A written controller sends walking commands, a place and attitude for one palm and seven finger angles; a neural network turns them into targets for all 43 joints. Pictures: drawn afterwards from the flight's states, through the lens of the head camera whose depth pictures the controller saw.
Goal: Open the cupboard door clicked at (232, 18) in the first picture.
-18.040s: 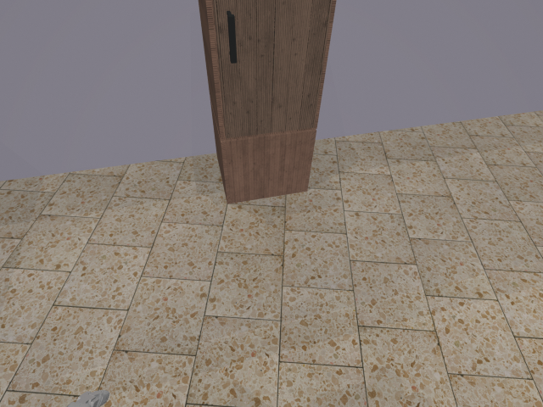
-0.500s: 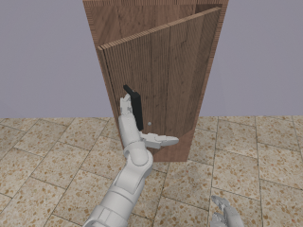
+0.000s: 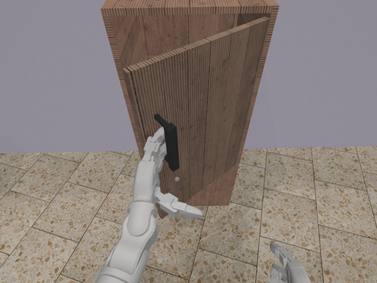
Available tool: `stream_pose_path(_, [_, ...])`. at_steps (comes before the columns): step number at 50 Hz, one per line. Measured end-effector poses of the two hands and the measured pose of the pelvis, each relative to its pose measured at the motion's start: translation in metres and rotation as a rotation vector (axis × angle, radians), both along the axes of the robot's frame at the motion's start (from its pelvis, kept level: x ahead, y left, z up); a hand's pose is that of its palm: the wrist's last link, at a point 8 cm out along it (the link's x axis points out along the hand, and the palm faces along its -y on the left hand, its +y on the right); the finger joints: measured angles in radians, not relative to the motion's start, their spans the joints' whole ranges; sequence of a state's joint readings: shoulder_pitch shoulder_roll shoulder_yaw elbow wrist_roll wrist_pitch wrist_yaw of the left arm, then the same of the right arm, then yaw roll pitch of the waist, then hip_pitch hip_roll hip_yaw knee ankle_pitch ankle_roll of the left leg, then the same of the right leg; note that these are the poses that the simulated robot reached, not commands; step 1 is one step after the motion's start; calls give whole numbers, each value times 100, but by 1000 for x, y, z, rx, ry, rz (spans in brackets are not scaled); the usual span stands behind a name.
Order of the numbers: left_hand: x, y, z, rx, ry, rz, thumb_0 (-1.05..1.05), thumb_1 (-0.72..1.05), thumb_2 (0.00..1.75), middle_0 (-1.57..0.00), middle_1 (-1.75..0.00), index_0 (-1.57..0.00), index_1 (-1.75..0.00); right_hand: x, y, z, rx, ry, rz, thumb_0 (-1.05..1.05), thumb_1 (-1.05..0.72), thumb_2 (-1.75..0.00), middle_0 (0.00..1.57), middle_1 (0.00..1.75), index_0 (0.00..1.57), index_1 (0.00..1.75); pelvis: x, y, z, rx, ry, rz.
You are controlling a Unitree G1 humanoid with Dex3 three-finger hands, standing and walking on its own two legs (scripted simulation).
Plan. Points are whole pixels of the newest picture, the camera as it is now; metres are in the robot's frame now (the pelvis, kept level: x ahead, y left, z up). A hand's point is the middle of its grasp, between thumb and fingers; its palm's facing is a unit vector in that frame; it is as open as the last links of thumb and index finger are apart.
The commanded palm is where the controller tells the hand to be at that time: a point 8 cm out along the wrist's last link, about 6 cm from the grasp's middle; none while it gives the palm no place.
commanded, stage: slide the hand sideways off the handle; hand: left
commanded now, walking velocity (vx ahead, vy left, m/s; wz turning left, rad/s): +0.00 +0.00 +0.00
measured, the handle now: (166, 143) +0.40 +0.08 +0.08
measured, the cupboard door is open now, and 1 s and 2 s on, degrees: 38 38 38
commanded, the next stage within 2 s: draw the hand back to the body in 0.70 s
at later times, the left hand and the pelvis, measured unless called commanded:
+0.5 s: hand (150, 197) +0.26 +0.10 +0.08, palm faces +0.05 -1.00 -0.03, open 16.3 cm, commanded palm +0.23 +0.15 +0.08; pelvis +0.02 -0.01 +0.00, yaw +1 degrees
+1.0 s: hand (124, 203) +0.24 +0.14 +0.10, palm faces +0.08 -0.99 -0.07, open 16.3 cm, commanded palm +0.20 +0.19 +0.10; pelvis +0.02 -0.01 -0.01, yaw +1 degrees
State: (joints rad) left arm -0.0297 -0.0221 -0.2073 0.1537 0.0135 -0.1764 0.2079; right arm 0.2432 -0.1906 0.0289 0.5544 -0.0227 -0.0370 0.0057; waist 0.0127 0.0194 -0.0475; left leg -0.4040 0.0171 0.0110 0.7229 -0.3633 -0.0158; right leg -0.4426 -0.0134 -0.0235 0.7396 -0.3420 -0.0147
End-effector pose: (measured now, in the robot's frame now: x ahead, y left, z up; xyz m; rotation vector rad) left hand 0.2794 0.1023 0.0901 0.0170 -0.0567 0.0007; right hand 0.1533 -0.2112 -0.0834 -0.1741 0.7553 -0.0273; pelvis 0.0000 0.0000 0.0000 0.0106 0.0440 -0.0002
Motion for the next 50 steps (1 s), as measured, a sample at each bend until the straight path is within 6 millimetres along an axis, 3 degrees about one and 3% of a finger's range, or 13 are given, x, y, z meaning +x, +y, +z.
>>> stream_pose_path(11, [-21,31,-2,-4,29,46,-2,-50,30,-15,-30,-15,-29,34,8,9,-2,-56,39,1,-91,-90,20,30,20,30,10,-1,1,-6,-6,13])
stream_pose_path(19, [-32,32,-4,11,34,16,-1,-50,30,-15,-30,-15,-30,48,11,9,-1,-85,63,1,-91,-90,20,30,20,30,16,-2,-2,-5,6,23])
stream_pose_path(30, [-49,62,-5,23,48,81,-1,-49,30,-15,-30,-15,-30,47,5,5,-5,-88,51,1,-91,-90,20,30,20,30,22,-7,-4,-7,15,25])
stream_pose_path(42, [-60,65,-10,12,56,34,-1,-50,30,-15,-30,-15,-30,42,-6,1,-25,-119,36,1,-91,-90,20,30,20,30,18,-8,-9,-9,30,32])
stream_pose_path(50, [-66,86,13,57,-7,76,-2,-49,30,-15,-30,-15,-30,39,-4,7,-16,-148,21,1,-91,-90,20,30,20,30,19,-7,-6,-10,14,25])
